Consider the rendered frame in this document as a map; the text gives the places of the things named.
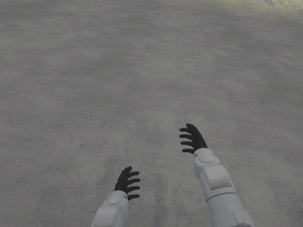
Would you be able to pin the robot right hand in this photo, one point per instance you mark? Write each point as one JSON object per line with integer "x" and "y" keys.
{"x": 196, "y": 137}

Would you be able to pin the robot left hand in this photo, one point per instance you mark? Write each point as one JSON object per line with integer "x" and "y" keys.
{"x": 123, "y": 182}

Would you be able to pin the right robot forearm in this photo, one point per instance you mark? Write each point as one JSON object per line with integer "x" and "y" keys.
{"x": 220, "y": 193}

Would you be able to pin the left robot forearm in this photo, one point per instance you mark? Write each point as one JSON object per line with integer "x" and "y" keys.
{"x": 113, "y": 212}

